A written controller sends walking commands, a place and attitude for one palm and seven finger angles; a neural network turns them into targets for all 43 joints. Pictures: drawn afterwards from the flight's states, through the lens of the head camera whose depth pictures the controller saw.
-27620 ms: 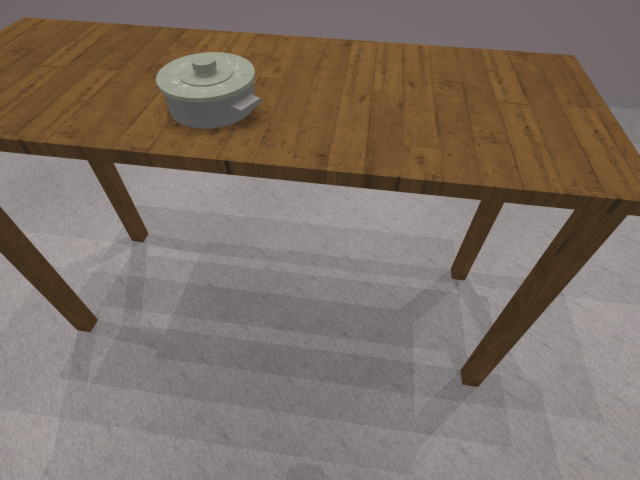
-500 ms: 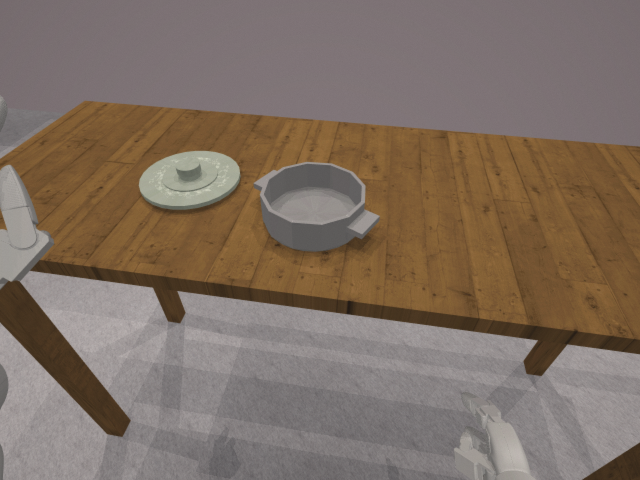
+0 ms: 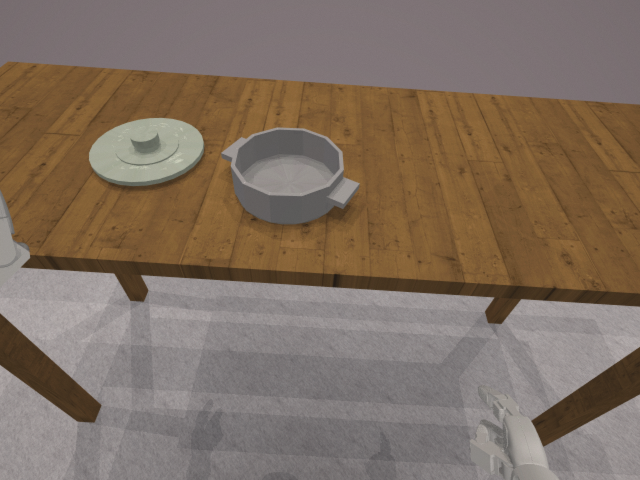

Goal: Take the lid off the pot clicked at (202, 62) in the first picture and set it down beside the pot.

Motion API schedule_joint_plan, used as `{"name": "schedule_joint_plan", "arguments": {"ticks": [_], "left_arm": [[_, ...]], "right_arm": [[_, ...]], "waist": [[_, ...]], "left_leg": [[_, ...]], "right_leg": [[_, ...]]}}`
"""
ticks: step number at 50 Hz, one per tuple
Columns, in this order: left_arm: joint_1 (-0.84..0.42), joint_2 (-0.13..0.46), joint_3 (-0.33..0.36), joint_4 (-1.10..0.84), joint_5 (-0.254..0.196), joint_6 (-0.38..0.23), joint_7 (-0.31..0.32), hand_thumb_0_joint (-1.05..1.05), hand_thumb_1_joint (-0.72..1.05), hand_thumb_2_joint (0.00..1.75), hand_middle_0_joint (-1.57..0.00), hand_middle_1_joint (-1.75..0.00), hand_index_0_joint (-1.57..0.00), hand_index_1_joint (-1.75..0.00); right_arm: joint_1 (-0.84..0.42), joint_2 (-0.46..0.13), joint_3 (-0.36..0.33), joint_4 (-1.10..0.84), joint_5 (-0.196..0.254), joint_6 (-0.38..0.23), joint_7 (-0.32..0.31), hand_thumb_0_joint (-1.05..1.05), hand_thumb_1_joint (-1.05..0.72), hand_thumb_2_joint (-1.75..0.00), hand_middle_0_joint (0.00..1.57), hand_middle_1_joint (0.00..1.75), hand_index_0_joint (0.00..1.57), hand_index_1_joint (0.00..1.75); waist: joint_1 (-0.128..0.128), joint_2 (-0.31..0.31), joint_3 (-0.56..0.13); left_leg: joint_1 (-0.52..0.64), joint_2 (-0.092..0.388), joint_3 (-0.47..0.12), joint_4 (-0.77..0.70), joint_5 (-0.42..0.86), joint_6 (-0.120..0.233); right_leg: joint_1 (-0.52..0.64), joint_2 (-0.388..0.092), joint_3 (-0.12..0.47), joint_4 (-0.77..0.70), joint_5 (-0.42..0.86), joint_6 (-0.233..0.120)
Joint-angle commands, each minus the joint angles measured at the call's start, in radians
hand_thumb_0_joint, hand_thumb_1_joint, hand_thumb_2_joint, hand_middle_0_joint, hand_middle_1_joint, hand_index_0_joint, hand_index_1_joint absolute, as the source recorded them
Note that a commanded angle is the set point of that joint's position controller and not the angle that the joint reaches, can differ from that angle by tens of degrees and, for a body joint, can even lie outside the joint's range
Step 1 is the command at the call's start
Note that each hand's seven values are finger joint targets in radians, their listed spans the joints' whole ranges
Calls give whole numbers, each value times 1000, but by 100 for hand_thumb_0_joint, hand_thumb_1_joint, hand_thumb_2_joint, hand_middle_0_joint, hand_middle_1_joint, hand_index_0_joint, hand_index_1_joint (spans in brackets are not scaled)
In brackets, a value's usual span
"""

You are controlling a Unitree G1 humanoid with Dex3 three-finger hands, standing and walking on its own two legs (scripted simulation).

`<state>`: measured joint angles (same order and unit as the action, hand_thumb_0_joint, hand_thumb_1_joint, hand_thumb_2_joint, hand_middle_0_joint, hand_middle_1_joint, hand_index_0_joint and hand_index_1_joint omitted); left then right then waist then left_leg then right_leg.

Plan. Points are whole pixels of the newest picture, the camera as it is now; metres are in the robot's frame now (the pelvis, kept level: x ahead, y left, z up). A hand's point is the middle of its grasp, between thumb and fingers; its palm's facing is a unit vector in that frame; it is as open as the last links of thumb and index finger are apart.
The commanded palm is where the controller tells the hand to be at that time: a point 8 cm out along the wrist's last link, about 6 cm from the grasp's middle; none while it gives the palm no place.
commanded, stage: step back with the hand held close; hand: left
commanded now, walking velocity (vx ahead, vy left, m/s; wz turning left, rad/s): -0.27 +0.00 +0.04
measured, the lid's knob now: (144, 137) +0.58 +0.32 +0.10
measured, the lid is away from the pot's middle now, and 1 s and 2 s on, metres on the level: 0.25 0.25 0.25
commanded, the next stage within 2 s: stop stepping back and stand still in 0.90 s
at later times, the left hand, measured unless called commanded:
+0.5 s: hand out of the picture +0.11 +0.23 +0.29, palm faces +0.54 -0.78 -0.32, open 7.4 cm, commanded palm +0.05 +0.29 +0.29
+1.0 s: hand out of the picture +0.02 +0.24 +0.29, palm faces +0.49 -0.81 -0.32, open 7.4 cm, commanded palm -0.05 +0.29 +0.29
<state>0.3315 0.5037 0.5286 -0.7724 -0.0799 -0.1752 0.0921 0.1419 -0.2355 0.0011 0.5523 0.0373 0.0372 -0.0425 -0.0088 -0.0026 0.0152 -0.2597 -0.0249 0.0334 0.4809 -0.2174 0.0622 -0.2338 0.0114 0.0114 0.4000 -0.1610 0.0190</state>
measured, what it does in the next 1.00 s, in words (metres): walks backwards: right foot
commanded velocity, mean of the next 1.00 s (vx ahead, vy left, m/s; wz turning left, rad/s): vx -0.33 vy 0.00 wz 0.02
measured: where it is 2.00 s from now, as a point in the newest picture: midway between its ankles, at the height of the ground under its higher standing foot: outside the picture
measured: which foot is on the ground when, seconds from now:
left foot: down 0.00-1.00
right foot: down 0.00-0.46, up 0.48-0.64, down 0.66-0.84, up 0.86-1.00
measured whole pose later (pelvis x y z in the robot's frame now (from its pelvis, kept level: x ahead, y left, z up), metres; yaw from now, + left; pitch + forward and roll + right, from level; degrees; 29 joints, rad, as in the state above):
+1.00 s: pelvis -0.18 +0.01 -0.01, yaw -1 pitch +1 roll -6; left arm 0.27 0.54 0.60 -0.82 -0.10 -0.24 0.15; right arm 0.16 -0.15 -0.02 0.61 0.00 -0.09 -0.03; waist -0.02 0.00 0.01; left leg -0.46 0.04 -0.02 0.40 0.03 0.06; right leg -0.38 0.11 0.02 0.88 -0.52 -0.01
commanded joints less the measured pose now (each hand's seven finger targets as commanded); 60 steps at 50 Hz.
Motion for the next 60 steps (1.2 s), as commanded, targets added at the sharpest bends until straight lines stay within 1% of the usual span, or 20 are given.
{"name": "schedule_joint_plan", "arguments": {"ticks": [1,11,17,23,26,30,33,36,40,43,46,49,50,51,52,53,55,56,58,60], "left_arm": [[13,206,171,-239,-11,-69,40,0,90,90,-20,-30,-20,-30],[-136,179,163,-120,-1,-83,72,0,90,90,-20,-30,-20,-30],[-177,173,109,-109,14,-93,90,0,90,90,-20,-30,-20,-30],[-169,166,155,-210,18,-117,99,0,90,90,-20,-30,-20,-30],[-146,168,161,-178,4,-109,99,0,90,90,-20,-30,-20,-30],[-122,159,139,-144,3,-111,87,0,90,90,-20,-30,-20,-30],[-170,202,137,-109,5,-143,84,0,90,90,-20,-30,-20,-30],[-149,205,131,-148,21,-136,81,0,90,90,-20,-30,-20,-30],[-138,208,150,-192,7,-136,71,0,90,90,-20,-30,-20,-30],[-157,214,183,-214,-22,-144,68,0,90,90,-20,-30,-20,-30],[-116,194,174,-193,-29,-125,83,0,90,90,-20,-30,-20,-30],[-107,188,154,-230,-32,-101,85,0,90,90,-20,-30,-20,-30],[139,-170,-365,767,66,105,-40,0,90,90,-20,-30,-20,-30],[-300,209,98,-516,-38,-27,48,0,90,90,-20,-30,-20,-30],[-228,361,226,-422,-19,-98,74,0,90,90,-20,-30,-20,-30],[-14,303,227,-286,-34,-80,80,0,90,90,-20,-30,-20,-30],[-143,306,185,-424,-13,-106,83,0,90,90,-20,-30,-20,-30],[-193,299,193,-381,-2,-86,87,0,90,90,-20,-30,-20,-30],[-263,223,145,-252,5,-50,84,0,90,90,-20,-30,-20,-30],[-400,177,90,-33,14,-22,80,0,90,90,-20,-30,-20,-30]], "right_arm": [[-78,-120,-48,-177,-1,-50,0,0,-90,-90,20,30,20,30],[-16,-127,-57,-143,5,-111,-19,0,-90,-90,20,30,20,30],[0,-114,-46,-109,-3,-118,-23,0,-90,-90,20,30,20,30],[-20,-129,-42,-154,-16,-141,-36,0,-90,-90,20,30,20,30],[-7,-93,-61,-124,-26,-158,-21,0,-90,-90,20,30,20,30],[-36,-84,-49,-110,-30,-164,-9,0,-90,-90,20,30,20,30],[3,-72,-46,-85,-35,-156,-10,0,-90,-90,20,30,20,30],[-20,-73,-62,-74,-15,-139,-17,0,-90,-90,20,30,20,30],[-51,-96,-57,-97,-18,-125,-21,0,-90,-90,20,30,20,30],[-45,-87,-68,-97,-55,-166,-13,0,-90,-90,20,30,20,30],[-29,-73,-79,-74,-42,-178,3,0,-90,-90,20,30,20,30],[-53,-62,-70,-92,-35,-179,10,0,-90,-90,20,30,20,30],[120,-295,-120,185,-66,-202,-34,0,-90,-90,20,30,20,30],[-110,-11,-69,-114,-1,-181,34,0,-90,-90,20,30,20,30],[-55,-93,-65,-139,-24,-179,-14,0,-90,-90,20,30,20,30],[-15,-55,-38,-119,-31,-166,-14,0,-90,-90,20,30,20,30],[-3,-44,-18,-110,-53,-144,-15,0,-90,-90,20,30,20,30],[-8,-50,-28,-101,-25,-143,-13,0,-90,-90,20,30,20,30],[-46,-58,-31,-86,-11,-114,-19,0,-90,-90,20,30,20,30],[-43,-97,-24,-71,-14,-101,-33,0,-90,-90,20,30,20,30]], "waist": [[20,110,-229],[-16,71,-97],[-28,-25,-75],[-17,281,-103],[-18,165,-141],[-10,182,-153],[-17,-39,-138],[-31,-127,-179],[-18,119,-113],[-8,310,-239],[-8,181,-264],[2,270,-256],[-162,235,-122],[44,93,-362],[21,69,-264],[-3,92,-209],[-23,-18,-216],[-20,-149,-162],[-59,-191,1],[-70,138,69]], "left_leg": [[-12,178,-178,-70,329,1],[-243,157,-197,-71,-293,6],[-41,89,-153,171,-259,-14],[-414,302,-399,-331,-582,60],[-269,310,-360,-271,-296,78],[-162,236,-246,-152,-126,6],[-18,110,-105,154,-66,-63],[39,81,-87,301,17,-71],[-44,182,-197,-30,286,-42],[-82,360,-428,-308,57,37],[7,312,-315,-249,89,64],[-62,246,-236,-341,-172,11],[-45,236,-374,75,357,13],[135,184,-151,-196,-98,-60],[-57,134,-170,-150,-362,-71],[-76,78,-110,-16,-371,-93],[6,0,-20,500,-174,-106],[5,35,-81,628,-197,-90],[72,115,-147,610,-188,-59],[19,152,-230,142,-325,-35]], "right_leg": [[111,-54,45,78,177,-35],[29,-67,81,71,-75,-55],[-277,-197,169,-119,-288,-105],[42,55,-5,413,-214,-19],[-61,53,45,513,-309,-23],[27,7,11,94,-173,-55],[-158,-231,222,-131,59,-136],[-160,-267,153,-66,257,-140],[-87,-59,28,104,171,-54],[-92,92,71,596,-414,-33],[-131,87,74,604,-374,-29],[-16,89,-24,418,-372,-49],[-275,-35,123,460,-336,-35],[-74,83,18,254,-391,-46],[-35,59,-69,79,-412,-93],[-77,-26,12,-25,-359,-146],[-244,-325,217,-191,-239,-216],[-395,-382,295,-239,-488,-206],[-567,-321,193,-175,-545,-168],[-482,-164,47,91,-482,-100]]}}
